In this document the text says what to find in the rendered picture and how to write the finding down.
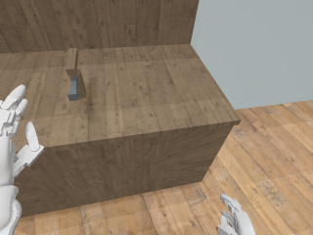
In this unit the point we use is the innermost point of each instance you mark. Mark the left robot forearm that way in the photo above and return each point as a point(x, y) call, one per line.
point(10, 209)

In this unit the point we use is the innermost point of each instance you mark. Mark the tap lever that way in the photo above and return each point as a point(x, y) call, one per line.
point(73, 93)

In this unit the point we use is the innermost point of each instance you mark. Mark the robot right hand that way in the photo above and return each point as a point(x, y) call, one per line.
point(239, 224)

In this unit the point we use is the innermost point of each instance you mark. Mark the robot left hand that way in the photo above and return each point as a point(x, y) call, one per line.
point(11, 111)

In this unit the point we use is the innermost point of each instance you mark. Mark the counter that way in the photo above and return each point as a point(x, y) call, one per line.
point(149, 114)

